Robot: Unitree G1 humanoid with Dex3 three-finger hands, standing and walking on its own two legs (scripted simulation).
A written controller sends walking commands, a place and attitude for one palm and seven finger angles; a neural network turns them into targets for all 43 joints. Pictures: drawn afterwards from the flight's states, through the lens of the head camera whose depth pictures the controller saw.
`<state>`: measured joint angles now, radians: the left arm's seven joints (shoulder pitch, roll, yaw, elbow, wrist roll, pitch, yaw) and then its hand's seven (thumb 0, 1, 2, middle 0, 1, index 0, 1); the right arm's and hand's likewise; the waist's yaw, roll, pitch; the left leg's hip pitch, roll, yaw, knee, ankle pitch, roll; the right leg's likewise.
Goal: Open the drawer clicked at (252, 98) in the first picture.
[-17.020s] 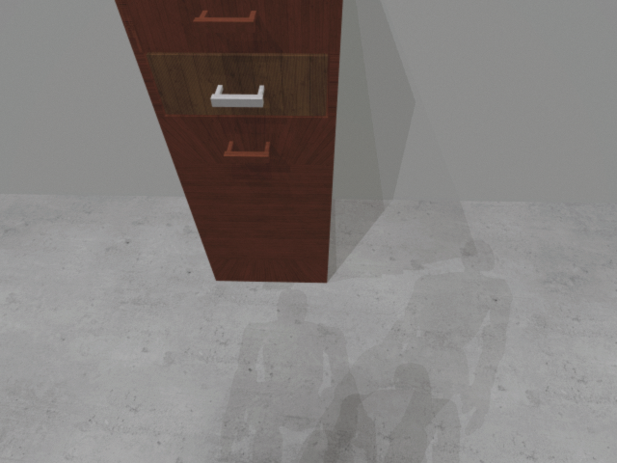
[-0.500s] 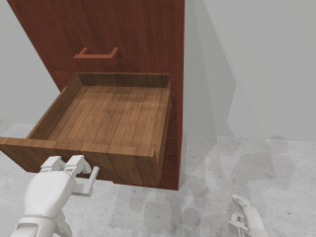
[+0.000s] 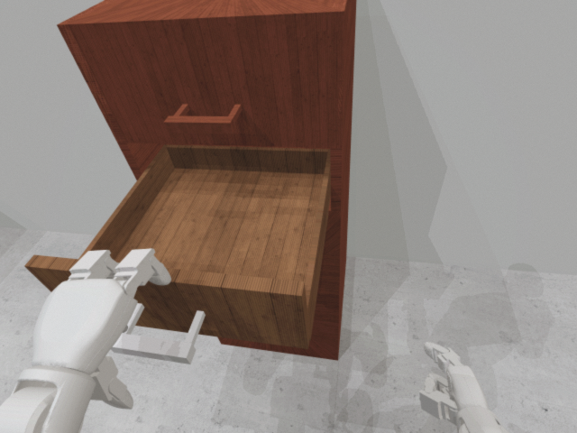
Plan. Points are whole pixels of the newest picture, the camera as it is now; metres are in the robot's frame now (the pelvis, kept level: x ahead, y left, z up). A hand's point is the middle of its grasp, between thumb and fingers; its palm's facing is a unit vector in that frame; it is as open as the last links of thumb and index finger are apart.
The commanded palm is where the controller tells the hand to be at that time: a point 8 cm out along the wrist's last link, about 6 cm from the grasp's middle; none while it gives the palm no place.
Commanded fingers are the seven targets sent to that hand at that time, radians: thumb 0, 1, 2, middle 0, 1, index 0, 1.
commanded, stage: lift the hand off the handle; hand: left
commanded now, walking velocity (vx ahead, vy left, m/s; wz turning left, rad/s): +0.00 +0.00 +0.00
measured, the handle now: (159, 332) +0.22 +0.22 +0.05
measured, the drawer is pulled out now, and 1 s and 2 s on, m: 0.30 0.30 0.30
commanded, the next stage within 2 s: draw the hand back to the body in 0.54 s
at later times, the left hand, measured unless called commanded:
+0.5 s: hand (106, 282) +0.20 +0.22 +0.20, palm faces +0.19 -0.09 -0.98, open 13.9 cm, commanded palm +0.16 +0.22 +0.25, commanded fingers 0.00 -0.50 0.30 -0.30 -1.20 -0.30 -1.20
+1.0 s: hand (88, 301) +0.18 +0.24 +0.18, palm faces +0.11 -0.07 -0.99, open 13.9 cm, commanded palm +0.15 +0.24 +0.25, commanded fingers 0.00 -0.50 0.30 -0.30 -1.20 -0.30 -1.20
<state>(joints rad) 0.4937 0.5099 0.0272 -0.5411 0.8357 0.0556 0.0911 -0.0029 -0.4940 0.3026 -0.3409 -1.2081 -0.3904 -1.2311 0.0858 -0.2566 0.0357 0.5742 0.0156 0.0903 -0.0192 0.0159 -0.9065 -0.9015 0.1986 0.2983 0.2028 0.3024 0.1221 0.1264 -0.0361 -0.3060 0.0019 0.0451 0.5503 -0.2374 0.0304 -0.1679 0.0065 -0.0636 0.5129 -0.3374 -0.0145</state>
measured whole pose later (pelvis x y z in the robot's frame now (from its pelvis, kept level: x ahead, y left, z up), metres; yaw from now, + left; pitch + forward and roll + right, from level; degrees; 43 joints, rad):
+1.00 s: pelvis +0.00 -0.01 +0.00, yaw +1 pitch -1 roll -1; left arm 0.47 0.66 0.24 -0.64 0.63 0.05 -0.09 0.00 -0.50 0.30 -0.32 -1.20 -0.31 -1.20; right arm 0.09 -0.28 0.05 0.55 0.05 0.06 0.00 0.02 -0.91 -0.90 0.20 0.30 0.20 0.30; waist 0.11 0.14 -0.02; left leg -0.29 0.00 0.02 0.53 -0.22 0.02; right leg -0.14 0.01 -0.08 0.47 -0.32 -0.02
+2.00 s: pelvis +0.02 -0.01 +0.01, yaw -1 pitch -2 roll +0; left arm 0.50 0.36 0.38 -0.61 -0.10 -0.13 0.10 0.00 0.52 0.74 -0.24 -0.54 -0.23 -0.54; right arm 0.16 -0.22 0.01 0.63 0.03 -0.08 -0.06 0.02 -0.91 -0.90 0.20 0.30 0.20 0.30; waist 0.07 0.07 0.00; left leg -0.18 0.01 0.05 0.46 -0.23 0.02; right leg -0.03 0.02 -0.05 0.38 -0.31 -0.02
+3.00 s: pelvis -0.06 +0.01 -0.01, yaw +0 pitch +1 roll -2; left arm 0.54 0.48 0.54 -0.74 -0.07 -0.23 0.13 0.01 0.88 0.90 -0.22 -0.30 -0.21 -0.30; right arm 0.19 -0.20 0.01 0.54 0.03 -0.08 -0.05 0.02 -0.90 -0.90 0.20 0.30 0.20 0.30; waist 0.01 0.02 0.04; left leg -0.47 0.02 0.05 0.60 -0.18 0.04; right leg -0.34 0.01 -0.07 0.58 -0.27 -0.01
